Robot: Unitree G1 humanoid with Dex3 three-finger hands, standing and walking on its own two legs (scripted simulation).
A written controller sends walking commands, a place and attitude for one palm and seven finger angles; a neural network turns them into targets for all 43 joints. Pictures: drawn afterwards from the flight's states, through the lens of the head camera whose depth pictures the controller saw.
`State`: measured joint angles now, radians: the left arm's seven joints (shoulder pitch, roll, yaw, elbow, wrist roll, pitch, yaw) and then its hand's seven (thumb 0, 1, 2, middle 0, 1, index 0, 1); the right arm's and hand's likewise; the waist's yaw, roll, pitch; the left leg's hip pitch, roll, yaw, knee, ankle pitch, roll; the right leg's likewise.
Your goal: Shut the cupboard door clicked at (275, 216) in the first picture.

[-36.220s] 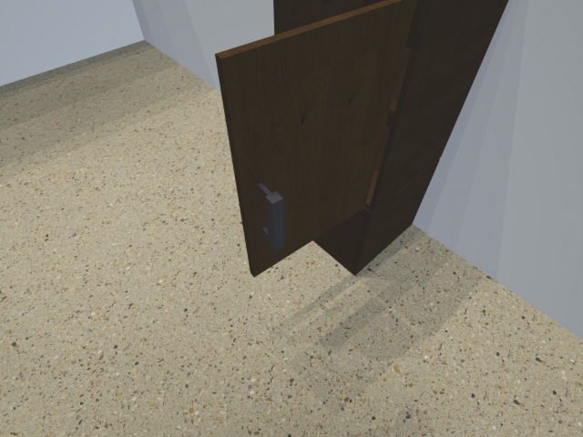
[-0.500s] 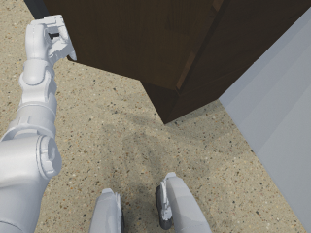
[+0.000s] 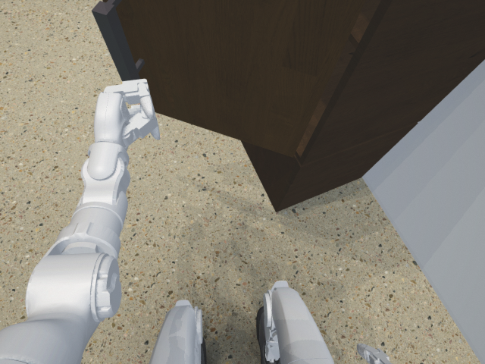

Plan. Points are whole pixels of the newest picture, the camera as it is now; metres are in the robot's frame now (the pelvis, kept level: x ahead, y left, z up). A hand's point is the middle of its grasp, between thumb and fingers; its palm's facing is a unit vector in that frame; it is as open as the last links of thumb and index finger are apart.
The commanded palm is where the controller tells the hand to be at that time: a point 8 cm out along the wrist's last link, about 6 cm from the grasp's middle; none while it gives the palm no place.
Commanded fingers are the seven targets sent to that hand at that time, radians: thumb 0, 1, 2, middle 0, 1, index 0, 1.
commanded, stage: draw the hand back to the body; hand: left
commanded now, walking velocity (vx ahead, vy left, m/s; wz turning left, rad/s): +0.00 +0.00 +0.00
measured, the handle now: (125, 41) +0.68 +0.17 +0.03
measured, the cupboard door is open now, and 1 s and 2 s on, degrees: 48 48 48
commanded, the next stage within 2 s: step back with the hand held close in 1.60 s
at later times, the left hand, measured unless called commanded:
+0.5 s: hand (80, 143) +0.39 +0.16 +0.14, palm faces -0.09 -1.00 -0.04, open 3.1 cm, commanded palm +0.35 +0.22 +0.15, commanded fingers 0.00 0.90 0.90 -1.16 -1.35 -1.16 -1.35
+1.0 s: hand out of the picture +0.31 +0.24 +0.24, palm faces +0.33 -0.88 -0.34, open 4.4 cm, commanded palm +0.25 +0.28 +0.26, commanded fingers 0.00 0.90 0.90 -0.47 -0.60 -0.47 -0.60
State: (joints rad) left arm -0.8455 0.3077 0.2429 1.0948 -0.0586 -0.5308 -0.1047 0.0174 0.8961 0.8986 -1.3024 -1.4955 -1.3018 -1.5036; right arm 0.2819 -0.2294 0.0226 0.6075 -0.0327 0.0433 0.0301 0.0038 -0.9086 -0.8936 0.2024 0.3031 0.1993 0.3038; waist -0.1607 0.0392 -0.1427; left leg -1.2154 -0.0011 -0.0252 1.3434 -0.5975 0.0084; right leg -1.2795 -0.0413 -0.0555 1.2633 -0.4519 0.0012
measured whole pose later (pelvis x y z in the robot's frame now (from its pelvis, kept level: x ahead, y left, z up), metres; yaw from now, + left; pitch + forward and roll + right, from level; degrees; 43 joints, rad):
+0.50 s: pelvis +0.03 +0.00 +0.07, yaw +0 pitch +15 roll -1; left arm -0.27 0.28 0.17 0.50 -0.22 -0.37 -0.24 0.02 0.90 0.90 -1.29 -1.49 -1.29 -1.49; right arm 0.30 -0.27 0.01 0.53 0.05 0.02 -0.04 0.01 -0.91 -0.89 0.20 0.30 0.20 0.30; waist -0.06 0.03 -0.11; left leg -0.74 0.00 -0.01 0.98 -0.50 0.01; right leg -0.80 -0.03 -0.05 0.92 -0.37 0.01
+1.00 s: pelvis +0.07 +0.00 +0.13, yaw +1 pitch -1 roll -1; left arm 0.26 0.30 0.18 -0.14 -0.05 -0.03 0.09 0.02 0.89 0.90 -0.74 -0.88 -0.74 -0.89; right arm 0.19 -0.21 0.06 0.56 0.01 -0.04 -0.09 0.01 -0.91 -0.89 0.20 0.30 0.20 0.30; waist 0.06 0.08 -0.01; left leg -0.11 -0.01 -0.02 0.45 -0.33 0.01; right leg -0.19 -0.04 -0.06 0.45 -0.25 0.02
